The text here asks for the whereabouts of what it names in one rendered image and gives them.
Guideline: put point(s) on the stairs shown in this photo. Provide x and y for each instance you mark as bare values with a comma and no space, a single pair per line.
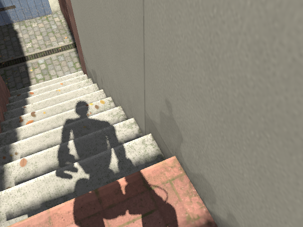
63,138

